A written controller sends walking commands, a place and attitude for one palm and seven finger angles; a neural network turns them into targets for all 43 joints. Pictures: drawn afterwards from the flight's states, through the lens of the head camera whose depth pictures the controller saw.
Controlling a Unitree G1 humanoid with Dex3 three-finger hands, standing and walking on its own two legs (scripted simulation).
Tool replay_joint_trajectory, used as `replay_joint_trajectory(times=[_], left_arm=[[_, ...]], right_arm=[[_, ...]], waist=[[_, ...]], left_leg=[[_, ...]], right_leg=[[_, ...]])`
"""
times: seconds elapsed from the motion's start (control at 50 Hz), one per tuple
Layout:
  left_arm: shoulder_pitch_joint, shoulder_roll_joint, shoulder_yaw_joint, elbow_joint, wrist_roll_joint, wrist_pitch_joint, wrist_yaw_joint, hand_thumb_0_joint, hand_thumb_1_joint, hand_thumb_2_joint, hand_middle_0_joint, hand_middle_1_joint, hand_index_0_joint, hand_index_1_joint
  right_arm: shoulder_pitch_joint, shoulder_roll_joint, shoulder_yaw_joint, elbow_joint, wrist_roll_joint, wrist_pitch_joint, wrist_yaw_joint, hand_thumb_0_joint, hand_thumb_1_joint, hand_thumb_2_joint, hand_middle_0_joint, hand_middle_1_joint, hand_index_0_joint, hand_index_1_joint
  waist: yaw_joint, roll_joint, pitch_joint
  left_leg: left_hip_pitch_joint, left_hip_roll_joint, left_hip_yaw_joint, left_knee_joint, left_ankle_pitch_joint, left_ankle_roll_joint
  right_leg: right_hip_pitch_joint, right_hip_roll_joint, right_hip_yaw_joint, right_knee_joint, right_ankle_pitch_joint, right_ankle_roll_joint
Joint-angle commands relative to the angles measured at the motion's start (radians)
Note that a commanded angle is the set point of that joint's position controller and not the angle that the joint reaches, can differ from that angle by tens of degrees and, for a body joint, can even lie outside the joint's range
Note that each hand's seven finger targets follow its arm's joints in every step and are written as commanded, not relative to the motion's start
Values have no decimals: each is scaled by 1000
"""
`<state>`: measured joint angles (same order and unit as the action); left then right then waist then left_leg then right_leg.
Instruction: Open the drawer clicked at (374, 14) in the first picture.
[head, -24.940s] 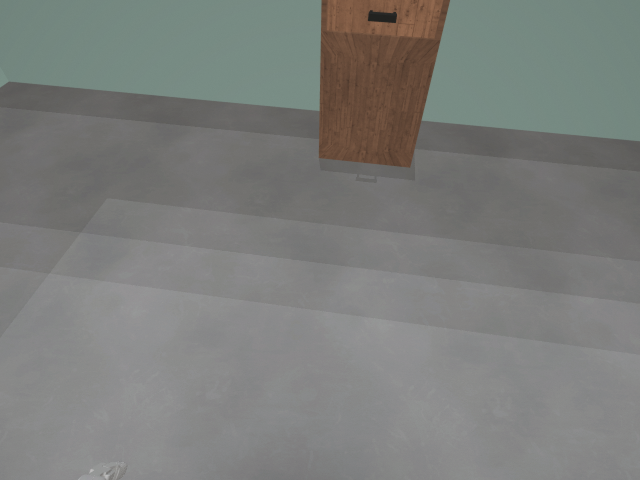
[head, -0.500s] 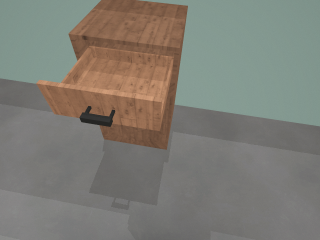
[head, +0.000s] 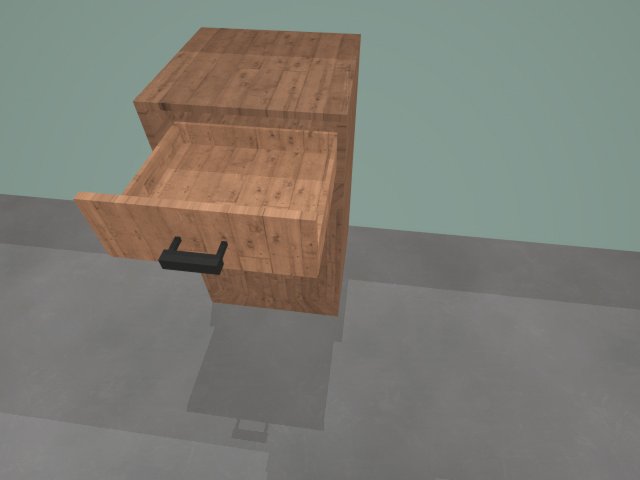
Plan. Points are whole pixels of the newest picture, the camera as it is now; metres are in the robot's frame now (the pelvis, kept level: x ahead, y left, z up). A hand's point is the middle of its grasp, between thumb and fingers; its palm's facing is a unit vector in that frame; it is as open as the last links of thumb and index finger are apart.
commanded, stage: let the arm hang, fingers relaxed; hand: left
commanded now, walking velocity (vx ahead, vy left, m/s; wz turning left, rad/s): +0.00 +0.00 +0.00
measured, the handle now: (195, 252) +0.49 +0.26 -0.06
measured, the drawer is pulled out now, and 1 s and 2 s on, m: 0.30 0.30 0.30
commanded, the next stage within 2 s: look to check the result in 0.22 s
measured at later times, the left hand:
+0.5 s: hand out of the picture -0.01 +0.16 -0.17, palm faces +0.06 -0.98 -0.18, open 7.3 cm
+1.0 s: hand out of the picture +0.01 +0.15 -0.17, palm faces +0.06 -0.98 -0.20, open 7.3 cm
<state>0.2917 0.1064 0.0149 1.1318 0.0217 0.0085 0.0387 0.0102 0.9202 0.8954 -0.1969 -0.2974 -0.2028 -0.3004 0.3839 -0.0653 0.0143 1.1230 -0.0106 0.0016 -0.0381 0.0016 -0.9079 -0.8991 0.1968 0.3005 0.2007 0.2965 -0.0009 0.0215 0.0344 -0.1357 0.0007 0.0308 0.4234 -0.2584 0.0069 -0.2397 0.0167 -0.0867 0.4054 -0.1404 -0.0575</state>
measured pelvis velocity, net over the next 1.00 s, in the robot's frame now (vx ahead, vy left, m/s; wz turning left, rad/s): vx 0.03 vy -0.01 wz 0.01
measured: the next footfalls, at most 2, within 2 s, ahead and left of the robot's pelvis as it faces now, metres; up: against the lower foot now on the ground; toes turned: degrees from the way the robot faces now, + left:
none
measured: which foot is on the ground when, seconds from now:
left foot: down 0.00-1.00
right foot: down 0.00-1.00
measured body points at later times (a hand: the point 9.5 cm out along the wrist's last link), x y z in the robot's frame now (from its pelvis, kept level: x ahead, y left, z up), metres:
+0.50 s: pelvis +0.01 +0.00 +0.00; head +0.03 -0.01 +0.45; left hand -0.01 +0.21 -0.16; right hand -0.03 -0.20 -0.17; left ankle -0.02 +0.12 -0.74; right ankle +0.05 -0.08 -0.74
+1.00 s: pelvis +0.03 -0.01 +0.00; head +0.05 -0.02 +0.45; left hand +0.01 +0.20 -0.15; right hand -0.01 -0.21 -0.17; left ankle -0.02 +0.12 -0.74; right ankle +0.05 -0.08 -0.74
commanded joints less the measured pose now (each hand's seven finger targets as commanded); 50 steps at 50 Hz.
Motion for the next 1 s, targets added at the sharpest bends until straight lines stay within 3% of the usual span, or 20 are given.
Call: replay_joint_trajectory(times=[0.0, 0.14, 0.42, 0.54, 0.56, 0.74, 0.86, 0.9, 0.98], left_arm=[[89, 98, 20, -11, -9, -16, 4, 0, 900, 900, -200, -300, -200, -300], [85, 97, 23, -19, -7, -19, 3, 0, 900, 900, -200, -300, -200, -300], [79, 99, 21, -3, -11, -22, 1, 0, 900, 900, -200, -300, -200, -300], [80, 98, 19, 2, -10, -22, 3, 0, 900, 900, -200, -300, -200, -300], [78, 94, 18, 1, -10, -22, 3, 0, 900, 900, -200, -300, -200, -300], [75, 99, 22, -2, -10, -25, 5, 0, 900, 900, -200, -300, -200, -300], [70, 101, 20, -4, -11, -25, 5, 0, 900, 900, -200, -300, -200, -300], [68, 105, 21, -4, -12, -25, 4, 0, 900, 900, -200, -300, -200, -300], [65, 104, 21, -3, -11, -26, 5, 0, 900, 900, -200, -300, -200, -300]], right_arm=[[118, -79, -16, -5, -2, -4, -8, 0, -900, -900, 200, 300, 200, 300], [111, -78, -21, -10, 0, -3, -8, 0, -900, -900, 200, 300, 200, 300], [92, -93, -17, -4, 1, -8, -13, 0, -900, -900, 200, 300, 200, 300], [87, -95, -19, -3, 2, -2, -13, 0, -900, -900, 200, 300, 200, 300], [90, -96, -18, -2, 0, -3, -13, 0, -900, -900, 200, 300, 200, 300], [85, -92, -20, 0, 2, -4, -13, 0, -900, -900, 200, 300, 200, 300], [85, -94, -19, 3, 0, -4, -14, 0, -900, -900, 200, 300, 200, 300], [82, -96, -19, 4, 1, -4, -15, 0, -900, -900, 200, 300, 200, 300], [84, -96, -20, 5, 0, -2, -14, 0, -900, -900, 200, 300, 200, 300]], waist=[[3, 11, 104], [0, -20, 100], [-2, 14, 65], [-2, -18, 86], [-4, 2, 87], [-2, -27, 67], [-2, 5, 63], [-1, -20, 57], [-3, -10, 61]], left_leg=[[-145, 82, -80, -119, -13, 44], [-117, 80, -73, -111, 2, 42], [-81, 88, -71, -117, 62, 36], [-68, 88, -64, -116, 43, 34], [-69, 88, -65, -116, 50, 36], [-59, 87, -60, -111, 69, 32], [-55, 90, -57, -108, 97, 31], [-58, 88, -55, -108, 91, 29], [-49, 87, -51, -108, 92, 29]], right_leg=[[41, -107, 137, -97, -100, -10], [34, -109, 134, -107, -104, -8], [77, -114, 128, -97, -23, -12], [49, -111, 128, -112, -55, -10], [53, -111, 133, -110, -43, -10], [77, -112, 131, -110, -12, -9], [91, -114, 127, -103, 33, -10], [104, -115, 127, -104, 39, -8], [99, -117, 130, -112, 33, -7]])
